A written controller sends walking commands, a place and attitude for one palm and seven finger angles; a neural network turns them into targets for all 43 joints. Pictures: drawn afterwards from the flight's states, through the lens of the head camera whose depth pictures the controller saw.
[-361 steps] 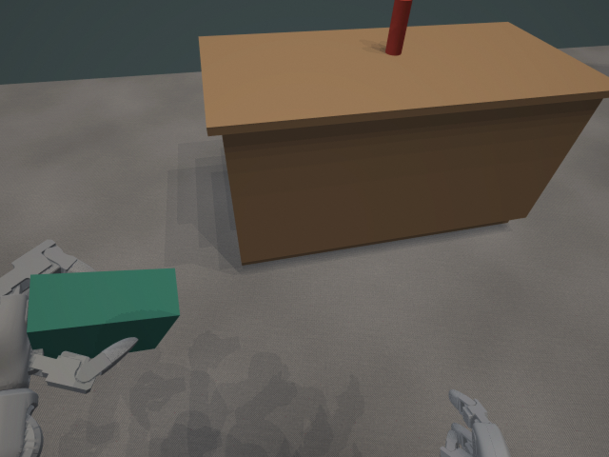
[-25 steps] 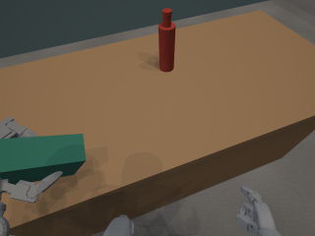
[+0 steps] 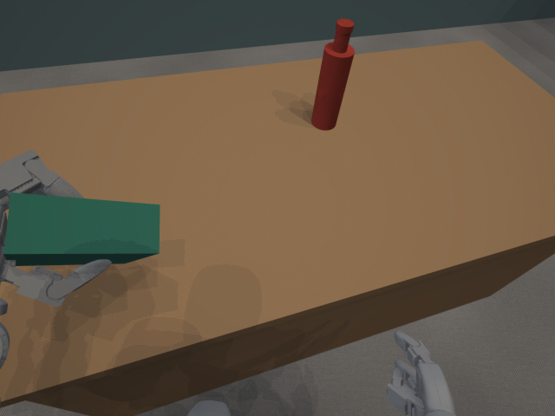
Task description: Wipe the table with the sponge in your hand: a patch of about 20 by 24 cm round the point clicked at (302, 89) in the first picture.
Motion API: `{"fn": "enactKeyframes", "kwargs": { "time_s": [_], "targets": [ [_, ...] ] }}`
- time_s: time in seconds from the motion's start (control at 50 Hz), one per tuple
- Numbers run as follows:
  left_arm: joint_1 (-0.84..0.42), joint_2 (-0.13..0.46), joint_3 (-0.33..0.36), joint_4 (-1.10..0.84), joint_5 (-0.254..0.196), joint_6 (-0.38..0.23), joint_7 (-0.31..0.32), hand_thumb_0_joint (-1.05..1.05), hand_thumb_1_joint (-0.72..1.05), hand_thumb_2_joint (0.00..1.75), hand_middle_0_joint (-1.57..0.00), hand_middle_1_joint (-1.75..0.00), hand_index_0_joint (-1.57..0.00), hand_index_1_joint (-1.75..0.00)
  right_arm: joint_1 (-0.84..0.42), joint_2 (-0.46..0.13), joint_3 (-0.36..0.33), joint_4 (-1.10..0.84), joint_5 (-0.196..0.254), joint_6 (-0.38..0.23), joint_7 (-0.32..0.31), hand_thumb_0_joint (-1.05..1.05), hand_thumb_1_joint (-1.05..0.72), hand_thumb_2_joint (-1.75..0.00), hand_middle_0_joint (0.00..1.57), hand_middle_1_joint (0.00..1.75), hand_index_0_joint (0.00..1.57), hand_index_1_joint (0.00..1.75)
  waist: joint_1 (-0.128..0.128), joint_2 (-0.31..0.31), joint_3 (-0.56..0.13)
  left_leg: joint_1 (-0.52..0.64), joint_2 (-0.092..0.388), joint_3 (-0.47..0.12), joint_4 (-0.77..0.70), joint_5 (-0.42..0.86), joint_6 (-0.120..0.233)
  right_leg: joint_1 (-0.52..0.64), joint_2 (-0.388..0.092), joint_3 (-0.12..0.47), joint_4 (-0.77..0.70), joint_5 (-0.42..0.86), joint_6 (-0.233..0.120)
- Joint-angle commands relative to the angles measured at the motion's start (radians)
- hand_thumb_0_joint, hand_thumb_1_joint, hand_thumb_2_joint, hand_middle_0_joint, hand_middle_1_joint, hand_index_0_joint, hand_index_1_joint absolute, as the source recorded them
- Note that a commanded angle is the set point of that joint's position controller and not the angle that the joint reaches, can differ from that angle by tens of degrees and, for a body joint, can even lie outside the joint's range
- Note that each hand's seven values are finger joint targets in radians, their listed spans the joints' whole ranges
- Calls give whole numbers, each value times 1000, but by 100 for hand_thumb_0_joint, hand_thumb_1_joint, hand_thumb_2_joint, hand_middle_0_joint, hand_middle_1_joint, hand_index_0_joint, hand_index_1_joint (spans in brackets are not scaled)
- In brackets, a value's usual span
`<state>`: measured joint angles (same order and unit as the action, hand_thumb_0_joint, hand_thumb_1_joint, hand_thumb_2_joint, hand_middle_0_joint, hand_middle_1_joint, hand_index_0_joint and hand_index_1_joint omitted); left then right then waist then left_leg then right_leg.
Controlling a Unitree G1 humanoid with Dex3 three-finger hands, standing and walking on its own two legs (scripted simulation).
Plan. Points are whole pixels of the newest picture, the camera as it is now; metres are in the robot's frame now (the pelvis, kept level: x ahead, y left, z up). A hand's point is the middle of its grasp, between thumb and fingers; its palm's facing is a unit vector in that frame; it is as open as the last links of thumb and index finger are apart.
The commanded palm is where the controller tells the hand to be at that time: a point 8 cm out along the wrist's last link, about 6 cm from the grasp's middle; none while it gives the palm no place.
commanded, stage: come to a stop and stand still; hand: left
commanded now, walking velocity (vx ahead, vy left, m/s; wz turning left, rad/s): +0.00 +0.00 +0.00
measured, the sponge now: (101, 237) +0.25 +0.23 +0.16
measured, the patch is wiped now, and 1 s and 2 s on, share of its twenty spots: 0.00 0.00 0.00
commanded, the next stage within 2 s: look again from close up in 1.18 s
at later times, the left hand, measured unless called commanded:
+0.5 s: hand (20, 250) +0.22 +0.30 +0.16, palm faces +0.42 -0.83 -0.37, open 9.3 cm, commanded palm +0.15 +0.32 +0.18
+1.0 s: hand (57, 236) +0.24 +0.28 +0.16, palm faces +0.35 -0.84 -0.41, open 9.3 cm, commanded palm +0.18 +0.31 +0.18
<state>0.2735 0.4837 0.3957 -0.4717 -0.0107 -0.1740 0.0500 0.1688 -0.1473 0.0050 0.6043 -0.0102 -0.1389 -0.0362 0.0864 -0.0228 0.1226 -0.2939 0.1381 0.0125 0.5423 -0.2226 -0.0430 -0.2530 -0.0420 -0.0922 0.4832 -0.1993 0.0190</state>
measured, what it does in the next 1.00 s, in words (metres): stands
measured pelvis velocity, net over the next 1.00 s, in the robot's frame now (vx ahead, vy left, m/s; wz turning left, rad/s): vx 0.02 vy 0.03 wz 0.00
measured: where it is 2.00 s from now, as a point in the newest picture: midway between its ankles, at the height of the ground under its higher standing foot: outside the picture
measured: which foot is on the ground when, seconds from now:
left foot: down 0.00-1.00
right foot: down 0.00-1.00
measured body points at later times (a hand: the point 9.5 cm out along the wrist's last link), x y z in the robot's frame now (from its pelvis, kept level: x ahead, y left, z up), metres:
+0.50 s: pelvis -0.01 +0.04 +0.00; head +0.03 +0.08 +0.45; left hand +0.19 +0.34 +0.18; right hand +0.16 -0.17 -0.08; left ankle +0.04 +0.17 -0.73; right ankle +0.04 -0.13 -0.73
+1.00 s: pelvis +0.02 +0.03 +0.00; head +0.06 +0.06 +0.45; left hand +0.21 +0.32 +0.18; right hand +0.20 -0.19 -0.07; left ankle +0.04 +0.17 -0.73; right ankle +0.04 -0.14 -0.73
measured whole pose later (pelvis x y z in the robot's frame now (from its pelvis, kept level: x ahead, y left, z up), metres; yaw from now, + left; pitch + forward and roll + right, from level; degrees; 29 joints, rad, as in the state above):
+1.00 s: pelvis +0.02 +0.03 +0.00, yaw +0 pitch -1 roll -1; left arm 0.43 0.37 0.37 -0.52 -0.01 -0.21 0.09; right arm 0.18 -0.19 0.00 0.58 0.02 -0.16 -0.02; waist 0.03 -0.05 0.13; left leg -0.25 0.08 0.03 0.51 -0.24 -0.03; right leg -0.21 -0.08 -0.02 0.44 -0.20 0.07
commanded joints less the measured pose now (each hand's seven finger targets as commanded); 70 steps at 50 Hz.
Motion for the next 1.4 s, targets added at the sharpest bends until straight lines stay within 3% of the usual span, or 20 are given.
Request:
{"fn": "enactKeyframes", "kwargs": {
  "time_s": [0.0, 0.08, 0.14, 0.16, 0.18, 0.26, 0.34, 0.48, 0.56, 0.58, 0.66, 0.68, 0.74, 0.88, 0.96, 0.98, 1.06, 1.08, 1.26, 1.38],
  "targets": [
    [-112, 86, 72, -96, -37, -83, 14, 0, 10, 130, -120, -160, -120, -160, 11, -170, -69, -163, 13, -82, 1, 0, -90, -90, 20, 30, 20, 30, -43, 66, -270, 117, -90, 71, -51, 175, 29, 119, -78, 133, -51, 280, -64],
    [88, 16, 11, -236, -40, -85, 35, 0, 10, 130, -120, -160, -120, -160, -49, -158, -54, -186, 32, -98, 25, 0, -90, -90, 20, 30, 20, 30, -42, 52, -193, 35, -67, 42, -145, -50, 48, 105, -33, 65, -83, -64, -23],
    [103, 104, 121, -246, -33, -105, 59, 0, 10, 130, -120, -160, -120, -160, -46, -171, -56, -190, 32, -96, 12, 0, -90, -90, 20, 30, 20, 30, -44, 24, -122, -72, -67, 26, -189, -212, 45, 91, -12, 64, -93, -174, -18],
    [96, 154, 177, -261, -33, -110, 74, 0, 10, 130, -120, -160, -120, -160, -65, -178, -52, -182, 37, -92, 4, 0, -90, -90, 20, 30, 20, 30, -51, 82, -120, -62, -59, 20, -216, -238, 49, 74, 0, 54, -81, -191, -16],
    [93, 108, 154, -243, -31, -123, 72, 0, 10, 130, -120, -160, -120, -160, -46, -173, -53, -186, 32, -89, -3, 0, -90, -90, 20, 30, 20, 30, -54, 113, -123, -108, -45, -4, -237, -267, 64, 117, -1, 37, -51, -170, -18],
    [46, 141, 184, -258, -24, -156, 80, 0, 10, 130, -120, -160, -120, -160, -50, -173, -54, -180, 36, -117, -6, 0, -90, -90, 20, 30, 20, 30, -53, 177, -155, -83, -38, -1, -211, -292, 71, 117, 0, 77, -42, -129, -24],
    [17, 59, 97, -251, -17, -165, 69, 0, 10, 130, -120, -160, -120, -160, -13, -171, -57, -154, 25, -140, -1, 0, -90, -90, 20, 30, 20, 30, -63, 83, -151, -22, -72, 0, -146, -216, 58, 75, -15, 114, -108, -98, -29],
    [7, -2, 39, -213, 3, -149, 65, 0, 10, 130, -120, -160, -120, -160, -19, -163, -50, -128, 19, -144, 16, 0, -90, -90, 20, 30, 20, 30, -65, 103, -167, -15, -54, -16, -187, -148, 57, 108, 3, 78, -68, -25, -19],
    [24, 71, 119, -258, -2, -141, 72, 0, 10, 130, -120, -160, -120, -160, -49, -162, -50, -141, 22, -130, 21, 0, -90, -90, 20, 30, 20, 30, -63, 96, -194, 23, -61, 3, -168, -56, 45, 125, -3, 91, -70, 65, -19],
    [48, 15, 72, -228, -10, -143, 62, 0, 10, 130, -120, -160, -120, -160, -33, -150, -44, -143, 17, -118, 21, 0, -90, -90, 20, 30, 20, 30, -66, 93, -180, 1, -61, -6, -172, -53, 47, 132, -1, 73, -76, 65, -18],
    [70, 77, 136, -270, -13, -132, 69, 0, 10, 130, -120, -160, -120, -160, -55, -159, -51, -160, 24, -108, 21, 0, -90, -90, 20, 30, 20, 30, -64, 104, -216, 39, -61, 12, -163, 3, 40, 155, -4, 81, -63, 123, -16],
    [88, 14, 80, -249, -19, -136, 59, 0, 10, 130, -120, -160, -120, -160, -36, -150, -48, -159, 20, -99, 20, 0, -90, -90, 20, 30, 20, 30, -69, 112, -206, 27, -61, 7, -162, 18, 44, 156, -2, 66, -68, 133, -17],
    [83, 45, 98, -292, -18, -131, 62, 0, 10, 130, -120, -160, -120, -160, -36, -161, -59, -171, 23, -95, 20, 0, -90, -90, 20, 30, 20, 30, -65, 100, -227, 54, -54, 4, -142, 94, 44, 170, -13, 75, -56, 196, -18],
    [110, 15, 69, -254, -19, -115, 68, 0, 10, 130, -120, -160, -120, -160, -42, -160, -56, -170, 25, -74, 11, 0, -90, -90, 20, 30, 20, 30, -68, 92, -207, 51, -59, 16, -140, 56, 45, 157, -22, 71, -77, 173, -16],
    [96, 74, 121, -283, -13, -107, 80, 0, 10, 130, -120, -160, -120, -160, -63, -171, -61, -171, 28, -69, 8, 0, -90, -90, 20, 30, 20, 30, -68, 67, -211, 64, -62, 17, -133, 41, 40, 143, -27, 99, -84, 166, -21],
    [117, 19, 73, -265, -20, -109, 72, 0, 10, 130, -120, -160, -120, -160, -44, -161, -61, -174, 28, -64, 6, 0, -90, -90, 20, 30, 20, 30, -70, 70, -205, 64, -58, 14, -126, 48, 48, 144, -34, 88, -87, 166, -23],
    [126, 83, 136, -286, -16, -103, 82, 0, 10, 130, -120, -160, -120, -160, -64, -172, -65, -174, 30, -63, 6, 0, -90, -90, 20, 30, 20, 30, -67, 68, -228, 69, -57, 17, -124, 54, 45, 153, -35, 100, -80, 173, -22],
    [154, 28, 88, -266, -21, -104, 75, 0, 10, 130, -120, -160, -120, -160, -45, -158, -61, -177, 29, -56, 5, 0, -90, -90, 20, 30, 20, 30, -70, 75, -215, 62, -54, 13, -116, 74, 52, 160, -44, 83, -82, 187, -24],
    [151, 78, 135, -285, -18, -96, 79, 0, 10, 130, -120, -160, -120, -160, -60, -171, -65, -172, 32, -50, 5, 0, -90, -90, 20, 30, 20, 30, -71, 70, -228, 77, -43, 11, -121, 92, 50, 151, -40, 93, -68, 198, -23],
    [159, 27, 88, -260, -20, -92, 73, 0, 10, 130, -120, -160, -120, -160, -46, -158, -62, -174, 31, -40, 3, 0, -90, -90, 20, 30, 20, 30, -76, 69, -193, 57, -39, 4, -118, 55, 59, 137, -49, 87, -85, 173, -26]
  ]
}}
